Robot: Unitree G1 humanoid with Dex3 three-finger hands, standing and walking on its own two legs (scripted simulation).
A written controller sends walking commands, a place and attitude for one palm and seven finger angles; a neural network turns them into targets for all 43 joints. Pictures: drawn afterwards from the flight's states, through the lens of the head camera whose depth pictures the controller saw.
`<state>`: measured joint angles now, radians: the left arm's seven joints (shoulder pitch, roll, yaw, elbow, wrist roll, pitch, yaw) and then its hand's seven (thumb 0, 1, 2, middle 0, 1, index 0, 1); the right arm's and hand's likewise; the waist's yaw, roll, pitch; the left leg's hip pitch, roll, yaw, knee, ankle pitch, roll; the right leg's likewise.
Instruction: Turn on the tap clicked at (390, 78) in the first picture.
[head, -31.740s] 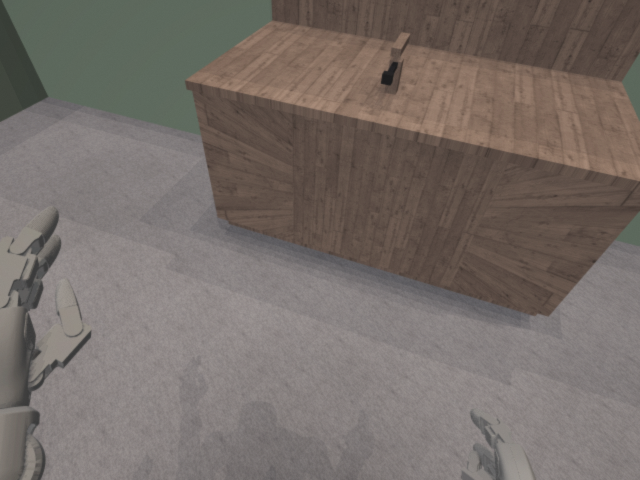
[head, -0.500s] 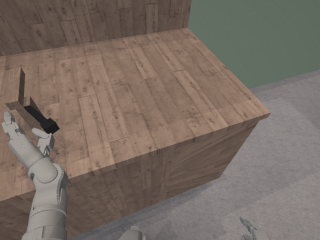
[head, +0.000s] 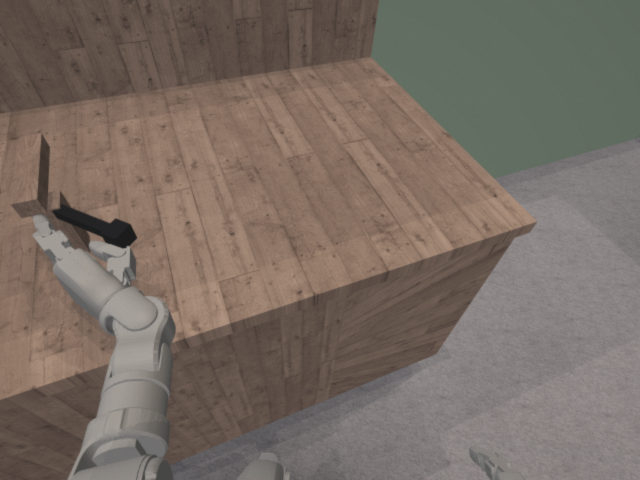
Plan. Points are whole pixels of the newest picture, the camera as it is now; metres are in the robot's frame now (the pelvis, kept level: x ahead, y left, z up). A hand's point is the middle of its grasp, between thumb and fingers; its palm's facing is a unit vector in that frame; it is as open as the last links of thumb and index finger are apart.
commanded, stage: push the lever round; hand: left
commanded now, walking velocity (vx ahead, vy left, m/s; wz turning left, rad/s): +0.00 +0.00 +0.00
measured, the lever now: (119, 235) +0.41 +0.28 +0.07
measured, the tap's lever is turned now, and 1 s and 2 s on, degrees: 44 71 82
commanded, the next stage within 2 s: lift the hand up off the lever in 1.28 s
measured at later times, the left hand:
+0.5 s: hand (147, 236) +0.41 +0.25 +0.07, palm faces +0.87 -0.48 -0.09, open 7.7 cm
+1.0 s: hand (150, 224) +0.43 +0.25 +0.06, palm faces +0.89 -0.46 -0.09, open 7.8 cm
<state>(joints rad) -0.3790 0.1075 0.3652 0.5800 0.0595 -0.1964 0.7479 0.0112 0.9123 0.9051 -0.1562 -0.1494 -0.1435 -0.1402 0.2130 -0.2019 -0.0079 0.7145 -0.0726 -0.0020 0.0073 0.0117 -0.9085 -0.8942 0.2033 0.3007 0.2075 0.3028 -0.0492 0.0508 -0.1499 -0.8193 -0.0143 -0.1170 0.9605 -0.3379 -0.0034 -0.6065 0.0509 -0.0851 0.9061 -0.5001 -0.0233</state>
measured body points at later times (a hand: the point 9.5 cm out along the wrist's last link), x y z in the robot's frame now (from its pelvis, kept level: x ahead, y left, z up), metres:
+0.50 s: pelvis +0.01 -0.02 +0.00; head +0.04 -0.01 +0.45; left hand +0.36 +0.27 +0.07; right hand +0.09 -0.27 -0.12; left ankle +0.08 +0.11 -0.68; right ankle -0.03 -0.11 -0.68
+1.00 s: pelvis +0.02 -0.02 +0.00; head +0.07 -0.01 +0.45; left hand +0.38 +0.27 +0.07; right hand +0.09 -0.27 -0.13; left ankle +0.08 +0.11 -0.68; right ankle -0.03 -0.11 -0.68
